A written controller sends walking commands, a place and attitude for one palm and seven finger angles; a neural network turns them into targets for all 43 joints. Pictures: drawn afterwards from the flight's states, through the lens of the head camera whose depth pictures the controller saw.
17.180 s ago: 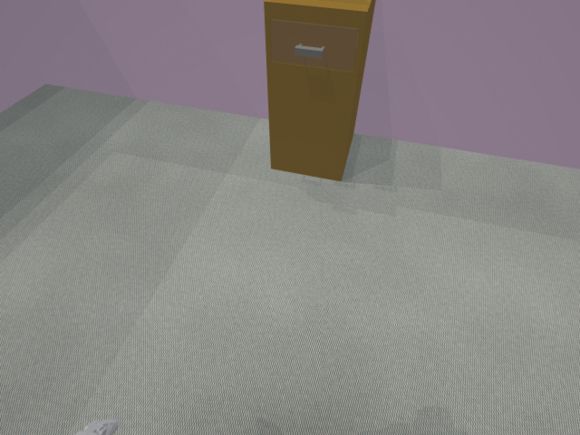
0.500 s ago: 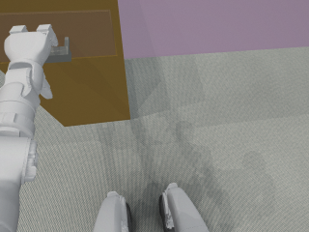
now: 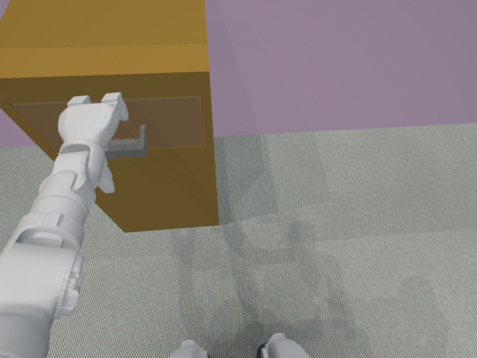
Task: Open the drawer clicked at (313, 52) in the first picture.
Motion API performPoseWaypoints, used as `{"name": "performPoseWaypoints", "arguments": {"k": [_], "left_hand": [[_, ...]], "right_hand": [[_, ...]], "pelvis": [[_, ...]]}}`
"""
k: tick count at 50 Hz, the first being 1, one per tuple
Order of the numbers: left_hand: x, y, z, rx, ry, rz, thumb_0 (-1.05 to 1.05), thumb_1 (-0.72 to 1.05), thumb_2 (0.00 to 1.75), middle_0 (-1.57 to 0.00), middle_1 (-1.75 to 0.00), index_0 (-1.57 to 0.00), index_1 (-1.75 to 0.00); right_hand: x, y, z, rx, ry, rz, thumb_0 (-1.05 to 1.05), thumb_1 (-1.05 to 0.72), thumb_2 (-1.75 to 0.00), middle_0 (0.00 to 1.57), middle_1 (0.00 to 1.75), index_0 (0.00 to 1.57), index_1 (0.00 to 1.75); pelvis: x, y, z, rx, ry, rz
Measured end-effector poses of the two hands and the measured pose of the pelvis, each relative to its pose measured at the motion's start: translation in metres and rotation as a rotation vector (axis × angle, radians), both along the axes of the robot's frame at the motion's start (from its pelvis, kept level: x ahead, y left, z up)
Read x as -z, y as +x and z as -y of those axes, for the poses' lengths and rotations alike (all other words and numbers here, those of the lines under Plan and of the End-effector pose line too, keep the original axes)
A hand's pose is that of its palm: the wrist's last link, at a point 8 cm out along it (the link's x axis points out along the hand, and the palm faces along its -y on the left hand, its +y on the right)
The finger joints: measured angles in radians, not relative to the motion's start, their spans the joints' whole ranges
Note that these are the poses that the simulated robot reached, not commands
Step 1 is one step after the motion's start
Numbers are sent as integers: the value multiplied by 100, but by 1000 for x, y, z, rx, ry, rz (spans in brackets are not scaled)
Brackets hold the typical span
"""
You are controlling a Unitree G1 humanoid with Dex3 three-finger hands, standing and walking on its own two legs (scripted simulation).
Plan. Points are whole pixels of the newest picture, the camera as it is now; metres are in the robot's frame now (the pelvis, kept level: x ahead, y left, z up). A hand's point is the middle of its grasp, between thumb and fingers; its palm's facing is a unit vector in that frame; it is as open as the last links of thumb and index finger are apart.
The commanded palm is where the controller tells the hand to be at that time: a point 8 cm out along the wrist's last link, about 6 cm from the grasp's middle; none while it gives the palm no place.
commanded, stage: lift the fingers back up to retry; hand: left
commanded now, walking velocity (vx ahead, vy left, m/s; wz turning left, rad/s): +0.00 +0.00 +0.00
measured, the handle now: (119, 139) +0.55 +0.22 -0.05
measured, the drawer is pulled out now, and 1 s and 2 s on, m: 0.00 0.00 0.00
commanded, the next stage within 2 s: re-aim the fingers above the handle in 0.06 s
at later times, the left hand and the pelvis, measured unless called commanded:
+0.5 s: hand (107, 146) +0.49 +0.21 +0.00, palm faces -0.10 -0.05 -0.99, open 13.8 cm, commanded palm +0.48 +0.21 +0.06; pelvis +0.00 +0.00 +0.00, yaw +1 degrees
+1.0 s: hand (107, 146) +0.49 +0.21 +0.01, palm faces -0.08 -0.03 -1.00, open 13.8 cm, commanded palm +0.48 +0.21 +0.06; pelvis -0.01 +0.00 -0.01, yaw +0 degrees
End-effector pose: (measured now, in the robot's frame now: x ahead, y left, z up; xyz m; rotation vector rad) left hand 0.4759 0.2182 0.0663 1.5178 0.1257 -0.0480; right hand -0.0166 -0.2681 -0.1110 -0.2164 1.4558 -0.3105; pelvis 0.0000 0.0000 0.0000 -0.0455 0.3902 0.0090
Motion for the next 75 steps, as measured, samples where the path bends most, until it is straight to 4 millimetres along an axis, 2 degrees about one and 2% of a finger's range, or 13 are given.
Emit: {"name": "performPoseWaypoints", "arguments": {"k": [9, 16, 26, 35, 41, 56, 75], "left_hand": [[11, -7, -5, 11, 0, 28, 0, -49, 30, -32, -120, -32, -120], [10, -6, -8, -26, 18, 35, 0, -49, 30, -32, -120, -32, -120], [6, -1, 4, 2, 3, 17, 0, -49, 30, -32, -120, -32, -120], [9, -4, -2, -18, 27, 9, 0, -49, 30, -32, -120, -32, -120], [7, -7, 2, 5, 16, 23, 0, -49, 30, -32, -120, -32, -120], [8, -1, 6, -14, 26, 8, 0, -49, 30, -32, -120, -32, -120], [12, 1, -3, -4, 9, 11, 0, -49, 30, -32, -120, -32, -120]], "right_hand": [[6, 30, 4, -33, 2, 33, 0, -90, -90, 20, 29, 20, 30], [9, 37, 3, -41, 13, 38, 0, -90, -90, 20, 29, 20, 30], [7, 22, 3, -18, 9, 27, 0, -90, -90, 20, 29, 20, 30], [7, -3, 5, 9, 6, -15, 0, -90, -90, 20, 29, 20, 30], [6, -12, 6, 12, -3, -26, 0, -90, -90, 20, 29, 20, 30], [7, -11, 4, 8, -6, 8, 0, -90, -90, 20, 29, 20, 30], [5, -12, 2, 7, -10, -24, 0, -90, -90, 20, 29, 20, 30]], "pelvis": [[2, 7, 1, -6, 5, -8], [3, 7, 3, -12, 4, -8], [2, 4, 5, -6, 8, -4], [4, -2, 5, 1, 9, -7], [5, -5, 5, -3, 8, -7], [7, -11, 4, -1, 7, -13], [7, -5, 2, -2, 1, -24]]}}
